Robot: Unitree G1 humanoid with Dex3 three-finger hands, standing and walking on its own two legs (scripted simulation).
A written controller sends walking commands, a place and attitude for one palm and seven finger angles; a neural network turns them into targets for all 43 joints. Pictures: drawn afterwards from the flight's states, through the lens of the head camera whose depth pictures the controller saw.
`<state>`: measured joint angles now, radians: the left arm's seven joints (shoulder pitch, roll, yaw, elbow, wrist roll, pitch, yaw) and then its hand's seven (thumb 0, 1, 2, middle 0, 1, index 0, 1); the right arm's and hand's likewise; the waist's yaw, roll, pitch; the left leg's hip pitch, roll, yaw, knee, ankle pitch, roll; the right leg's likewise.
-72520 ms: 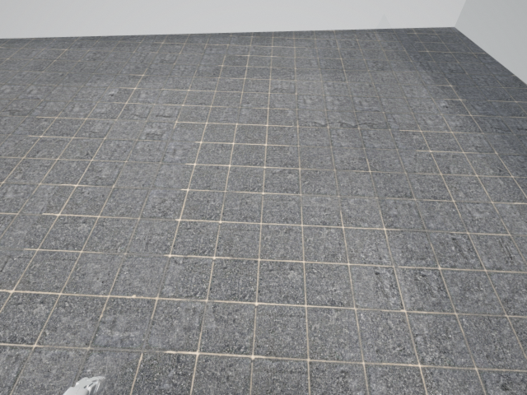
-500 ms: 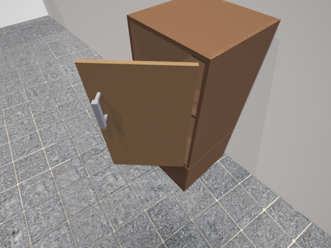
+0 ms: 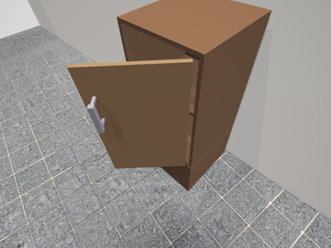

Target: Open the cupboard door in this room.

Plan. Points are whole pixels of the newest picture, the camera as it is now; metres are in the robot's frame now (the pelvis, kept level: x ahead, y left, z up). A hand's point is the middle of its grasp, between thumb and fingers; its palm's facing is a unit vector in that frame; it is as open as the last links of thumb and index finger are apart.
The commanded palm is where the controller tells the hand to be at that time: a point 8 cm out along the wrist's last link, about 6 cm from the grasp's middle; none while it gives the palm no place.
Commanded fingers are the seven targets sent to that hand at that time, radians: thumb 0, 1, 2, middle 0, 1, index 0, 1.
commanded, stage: come to a stop and stand still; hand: left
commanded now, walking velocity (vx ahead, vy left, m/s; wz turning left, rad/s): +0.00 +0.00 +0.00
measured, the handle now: (97, 115) +0.51 +0.26 -0.01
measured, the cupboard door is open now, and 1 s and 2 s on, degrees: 46 46 46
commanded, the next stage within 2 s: look again from close up in 0.40 s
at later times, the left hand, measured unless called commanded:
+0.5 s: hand out of the picture +0.02 +0.16 -0.16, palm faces +0.02 -0.98 -0.22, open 7.3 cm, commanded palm none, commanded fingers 0.00 0.90 0.90 -0.20 -0.30 -0.20 -0.30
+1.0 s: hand out of the picture +0.02 +0.17 -0.16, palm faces +0.03 -0.97 -0.22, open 7.3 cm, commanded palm none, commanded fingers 0.00 0.90 0.90 -0.20 -0.30 -0.20 -0.30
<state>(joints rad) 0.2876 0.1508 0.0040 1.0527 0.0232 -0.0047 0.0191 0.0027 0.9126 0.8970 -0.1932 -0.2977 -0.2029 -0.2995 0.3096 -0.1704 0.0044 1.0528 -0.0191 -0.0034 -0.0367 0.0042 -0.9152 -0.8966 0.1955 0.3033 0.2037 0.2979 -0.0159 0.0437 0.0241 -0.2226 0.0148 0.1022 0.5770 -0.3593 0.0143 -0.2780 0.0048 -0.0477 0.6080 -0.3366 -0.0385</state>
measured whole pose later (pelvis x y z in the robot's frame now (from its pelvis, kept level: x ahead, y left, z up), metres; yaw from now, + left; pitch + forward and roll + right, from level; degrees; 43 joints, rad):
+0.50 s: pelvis +0.02 -0.02 +0.01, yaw +1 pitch +0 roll +1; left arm 0.26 0.16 -0.01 1.11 0.01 -0.02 0.04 0.01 0.93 0.90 -0.20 -0.30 -0.21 -0.30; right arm 0.25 -0.15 0.01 1.14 -0.01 -0.02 -0.04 0.01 -0.92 -0.90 0.19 0.30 0.20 0.30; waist 0.00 0.01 0.04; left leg -0.12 0.03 0.08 0.43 -0.30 -0.01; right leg -0.18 0.03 -0.07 0.47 -0.29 -0.06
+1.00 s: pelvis +0.01 -0.02 +0.01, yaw +1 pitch -1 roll +1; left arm 0.24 0.17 -0.01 1.11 0.02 -0.02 0.03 0.00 0.91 0.90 -0.20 -0.30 -0.20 -0.30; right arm 0.25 -0.16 0.01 1.15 -0.01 -0.02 -0.04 0.00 -0.91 -0.90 0.19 0.30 0.20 0.30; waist 0.01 0.00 0.04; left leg -0.11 0.02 0.08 0.40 -0.27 -0.01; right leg -0.17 0.02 -0.07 0.44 -0.26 -0.06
